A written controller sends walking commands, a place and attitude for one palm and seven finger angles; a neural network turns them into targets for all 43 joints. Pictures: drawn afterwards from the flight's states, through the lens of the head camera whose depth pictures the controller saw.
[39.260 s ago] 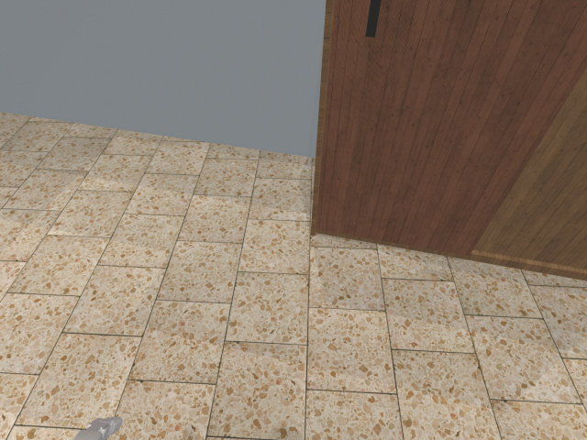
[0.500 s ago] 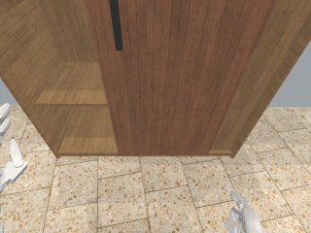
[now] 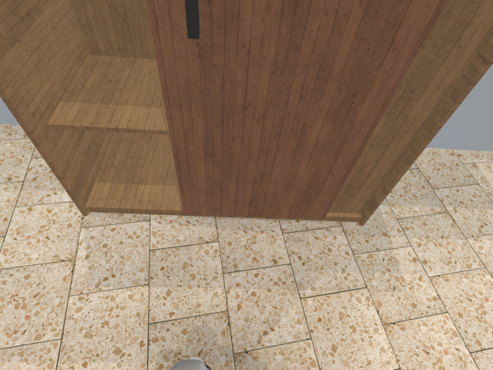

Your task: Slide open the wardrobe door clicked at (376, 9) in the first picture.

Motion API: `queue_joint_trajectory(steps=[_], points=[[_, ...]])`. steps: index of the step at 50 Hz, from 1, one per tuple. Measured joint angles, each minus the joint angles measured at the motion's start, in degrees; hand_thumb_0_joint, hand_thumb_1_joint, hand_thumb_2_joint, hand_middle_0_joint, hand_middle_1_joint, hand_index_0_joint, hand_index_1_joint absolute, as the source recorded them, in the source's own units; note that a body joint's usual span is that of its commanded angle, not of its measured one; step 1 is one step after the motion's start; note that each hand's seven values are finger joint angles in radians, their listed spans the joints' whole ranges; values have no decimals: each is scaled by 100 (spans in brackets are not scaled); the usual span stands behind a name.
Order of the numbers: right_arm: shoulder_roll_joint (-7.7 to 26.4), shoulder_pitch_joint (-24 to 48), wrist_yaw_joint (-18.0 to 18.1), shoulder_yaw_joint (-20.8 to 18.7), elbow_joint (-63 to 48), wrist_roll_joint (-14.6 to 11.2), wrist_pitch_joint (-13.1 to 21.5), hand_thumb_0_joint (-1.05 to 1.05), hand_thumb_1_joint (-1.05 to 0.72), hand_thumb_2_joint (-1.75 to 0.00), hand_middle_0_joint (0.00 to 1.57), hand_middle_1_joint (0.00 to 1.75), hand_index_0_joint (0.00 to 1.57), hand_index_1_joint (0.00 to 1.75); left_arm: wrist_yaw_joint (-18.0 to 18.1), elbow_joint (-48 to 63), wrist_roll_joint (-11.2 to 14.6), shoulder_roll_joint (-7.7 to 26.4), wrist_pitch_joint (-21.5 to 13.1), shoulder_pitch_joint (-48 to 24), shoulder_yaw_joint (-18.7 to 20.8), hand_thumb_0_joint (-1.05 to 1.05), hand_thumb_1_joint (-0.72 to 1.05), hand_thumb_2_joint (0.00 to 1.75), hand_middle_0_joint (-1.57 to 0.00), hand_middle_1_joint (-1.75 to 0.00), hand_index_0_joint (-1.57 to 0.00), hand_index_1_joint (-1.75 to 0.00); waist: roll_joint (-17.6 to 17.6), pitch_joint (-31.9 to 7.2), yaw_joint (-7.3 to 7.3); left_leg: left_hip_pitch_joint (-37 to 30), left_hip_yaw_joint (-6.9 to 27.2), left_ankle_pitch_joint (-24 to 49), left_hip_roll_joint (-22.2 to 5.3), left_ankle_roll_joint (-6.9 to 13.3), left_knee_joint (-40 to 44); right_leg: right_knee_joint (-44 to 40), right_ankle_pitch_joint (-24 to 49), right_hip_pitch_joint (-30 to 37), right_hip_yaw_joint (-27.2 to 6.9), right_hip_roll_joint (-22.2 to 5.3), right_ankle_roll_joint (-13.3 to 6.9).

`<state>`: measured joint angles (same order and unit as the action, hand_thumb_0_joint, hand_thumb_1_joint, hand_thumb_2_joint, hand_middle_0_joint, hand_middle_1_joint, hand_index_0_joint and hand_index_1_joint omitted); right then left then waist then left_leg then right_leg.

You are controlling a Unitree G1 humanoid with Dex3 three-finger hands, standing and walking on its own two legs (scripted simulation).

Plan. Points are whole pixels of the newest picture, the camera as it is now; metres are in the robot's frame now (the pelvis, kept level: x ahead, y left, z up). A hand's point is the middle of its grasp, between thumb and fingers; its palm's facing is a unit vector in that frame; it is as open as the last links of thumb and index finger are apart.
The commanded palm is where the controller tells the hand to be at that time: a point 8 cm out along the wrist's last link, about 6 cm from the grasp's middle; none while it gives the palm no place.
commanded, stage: let the arm hang, fingers relaxed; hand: left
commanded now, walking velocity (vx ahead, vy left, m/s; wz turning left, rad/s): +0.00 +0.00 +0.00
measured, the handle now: out of the picture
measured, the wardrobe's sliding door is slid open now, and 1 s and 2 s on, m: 0.44 0.44 0.44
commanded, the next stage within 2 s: look to check the result in 0.70 s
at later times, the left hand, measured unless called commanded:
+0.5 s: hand out of the picture +0.07 +0.20 -0.16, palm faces -0.05 -0.97 -0.25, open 7.3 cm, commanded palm none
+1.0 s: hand out of the picture +0.06 +0.20 -0.16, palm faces -0.07 -0.97 -0.22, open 7.3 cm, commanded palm none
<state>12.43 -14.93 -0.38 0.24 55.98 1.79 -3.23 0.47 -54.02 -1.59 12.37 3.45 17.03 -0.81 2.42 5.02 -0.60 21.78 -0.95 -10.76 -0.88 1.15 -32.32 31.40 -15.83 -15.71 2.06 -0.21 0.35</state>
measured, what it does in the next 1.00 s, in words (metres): stands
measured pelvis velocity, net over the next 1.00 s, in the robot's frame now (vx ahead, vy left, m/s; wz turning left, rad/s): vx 0.04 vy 0.01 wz -0.04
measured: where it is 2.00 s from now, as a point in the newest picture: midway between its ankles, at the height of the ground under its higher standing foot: outside the picture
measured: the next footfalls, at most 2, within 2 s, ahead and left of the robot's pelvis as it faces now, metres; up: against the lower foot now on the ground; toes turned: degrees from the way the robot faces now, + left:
none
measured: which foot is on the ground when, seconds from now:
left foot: down 0.00-1.00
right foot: down 0.00-1.00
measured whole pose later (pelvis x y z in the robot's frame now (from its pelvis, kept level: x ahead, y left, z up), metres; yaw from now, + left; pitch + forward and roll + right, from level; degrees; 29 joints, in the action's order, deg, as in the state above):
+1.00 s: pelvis +0.04 +0.01 +0.01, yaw -2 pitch -1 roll +0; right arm 10.3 -10.4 0.7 -0.1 66.3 0.8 -0.8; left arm 1.5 -65.4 -1.2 11.6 0.3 11.8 -0.5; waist 0.3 3.9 -0.6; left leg 11.9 -3.7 -9.3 0.1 1.6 -21.8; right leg 20.7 -13.4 -6.8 -0.5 -1.2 1.4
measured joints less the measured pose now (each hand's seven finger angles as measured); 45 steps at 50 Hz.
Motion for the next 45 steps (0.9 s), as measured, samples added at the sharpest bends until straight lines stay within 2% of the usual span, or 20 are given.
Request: queue_joint_trajectory(steps=[5,15,29,45], points=[[-82,-177,54,-65,371,-34,-5,1,-91,-90,20,30,20,30,-3,-463,13,66,-96,103,56,1,95,90,-21,-30,-21,-30,-167,77,70,-111,-13,134,22,25,261,-287,154,117,-9,-15,7],[-115,152,66,-139,575,-68,123,1,-91,-90,20,30,20,30,60,-886,12,121,-203,-88,98,1,92,90,-20,-30,-20,-30,-417,-113,36,-391,-149,203,55,51,552,-482,215,306,-141,-56,53],[-49,639,55,-103,740,-67,247,0,-91,-90,20,30,20,30,66,-855,9,-45,-358,-782,26,0,91,90,-20,-30,-20,-30,-268,-300,0,-724,-232,210,71,37,846,-753,239,597,-222,-73,79],[-161,507,93,-44,990,-85,232,0,-91,-90,20,30,20,30,91,-1059,33,-86,-330,-636,26,1,91,90,-20,-30,-20,-30,-205,-126,-13,-943,-263,178,89,39,1051,-1042,264,844,-251,-89,98]])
